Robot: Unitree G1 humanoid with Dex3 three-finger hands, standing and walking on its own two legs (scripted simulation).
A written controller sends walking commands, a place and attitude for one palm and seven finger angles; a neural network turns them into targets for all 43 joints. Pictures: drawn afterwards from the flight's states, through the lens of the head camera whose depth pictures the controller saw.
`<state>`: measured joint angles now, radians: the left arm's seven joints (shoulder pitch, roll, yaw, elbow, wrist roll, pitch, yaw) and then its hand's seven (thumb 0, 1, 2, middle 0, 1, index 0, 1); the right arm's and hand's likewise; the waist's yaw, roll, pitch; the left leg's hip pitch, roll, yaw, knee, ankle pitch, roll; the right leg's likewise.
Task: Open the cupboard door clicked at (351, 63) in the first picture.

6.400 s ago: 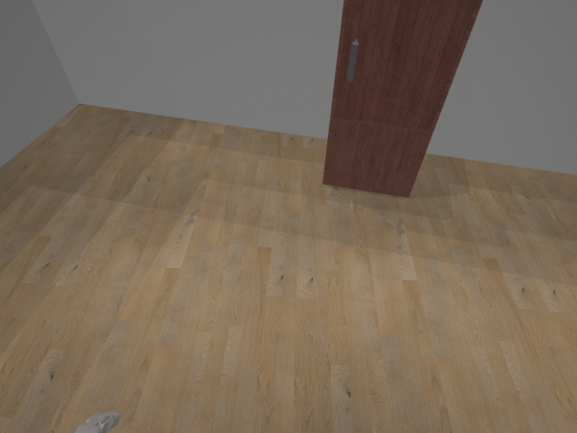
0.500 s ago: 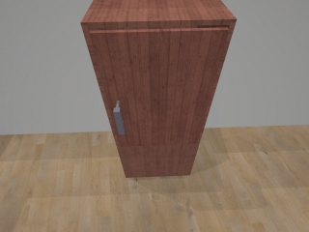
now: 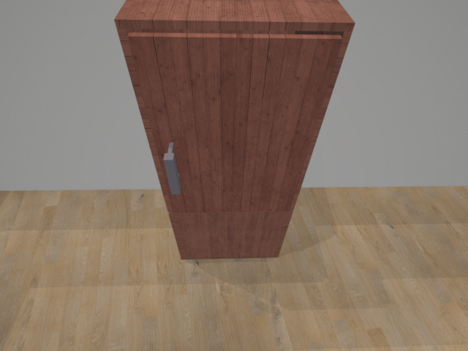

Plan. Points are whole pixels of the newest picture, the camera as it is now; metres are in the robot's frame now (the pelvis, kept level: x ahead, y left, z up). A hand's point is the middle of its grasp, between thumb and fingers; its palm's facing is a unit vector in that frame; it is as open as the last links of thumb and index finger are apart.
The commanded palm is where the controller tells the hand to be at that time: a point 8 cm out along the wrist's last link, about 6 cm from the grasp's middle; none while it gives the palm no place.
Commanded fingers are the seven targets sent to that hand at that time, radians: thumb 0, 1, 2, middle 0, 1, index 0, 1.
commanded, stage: look again from close up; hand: left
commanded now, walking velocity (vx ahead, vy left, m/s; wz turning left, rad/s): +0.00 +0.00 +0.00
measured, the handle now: (173, 168) +0.56 +0.19 -0.09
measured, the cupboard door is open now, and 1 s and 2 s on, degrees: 0 0 0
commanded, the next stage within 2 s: raise the hand with hooked fingers in 0.54 s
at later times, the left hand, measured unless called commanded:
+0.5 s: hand out of the picture +0.05 +0.20 -0.18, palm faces +0.01 -0.97 -0.22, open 7.4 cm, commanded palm none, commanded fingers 0.00 0.90 0.90 -0.20 -0.30 -0.20 -0.30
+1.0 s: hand (133, 312) +0.20 +0.19 -0.07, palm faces +0.06 -1.00 -0.03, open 8.3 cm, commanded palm +0.15 +0.26 -0.08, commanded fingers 0.00 0.46 0.71 -0.23 -0.58 -0.23 -0.58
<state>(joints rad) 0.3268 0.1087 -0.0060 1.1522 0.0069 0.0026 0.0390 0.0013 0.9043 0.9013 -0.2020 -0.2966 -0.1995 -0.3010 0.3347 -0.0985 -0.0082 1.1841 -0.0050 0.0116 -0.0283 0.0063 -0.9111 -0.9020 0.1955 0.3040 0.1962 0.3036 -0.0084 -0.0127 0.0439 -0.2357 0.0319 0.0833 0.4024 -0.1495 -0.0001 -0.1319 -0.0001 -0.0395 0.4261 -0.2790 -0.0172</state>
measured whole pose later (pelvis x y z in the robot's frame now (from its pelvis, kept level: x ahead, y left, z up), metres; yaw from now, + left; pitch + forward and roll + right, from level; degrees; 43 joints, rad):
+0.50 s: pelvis +0.03 +0.02 -0.01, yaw +0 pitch +0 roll +1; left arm 0.27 0.17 0.00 1.06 0.02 -0.02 0.04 0.00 0.91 0.90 -0.20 -0.30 -0.20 -0.30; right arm 0.26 -0.17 0.01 1.08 -0.01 -0.02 -0.02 0.02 -0.93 -0.90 0.20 0.30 0.20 0.30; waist 0.00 -0.01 0.01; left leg -0.26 0.00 0.10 0.52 -0.26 0.03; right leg -0.15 -0.04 -0.02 0.52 -0.38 0.01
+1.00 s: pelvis -0.02 -0.02 -0.08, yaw +2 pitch +14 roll +1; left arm 0.26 0.21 0.21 0.33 -0.25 -0.59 -0.34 0.00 0.68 0.80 -0.22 -0.44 -0.22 -0.45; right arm 0.13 -0.26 -0.06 0.61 0.01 -0.22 0.00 0.01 -0.91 -0.90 0.20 0.30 0.20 0.30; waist 0.01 -0.05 -0.14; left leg -0.89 0.05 0.03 1.03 -0.38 -0.02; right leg -0.78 -0.01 -0.06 1.10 -0.56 -0.05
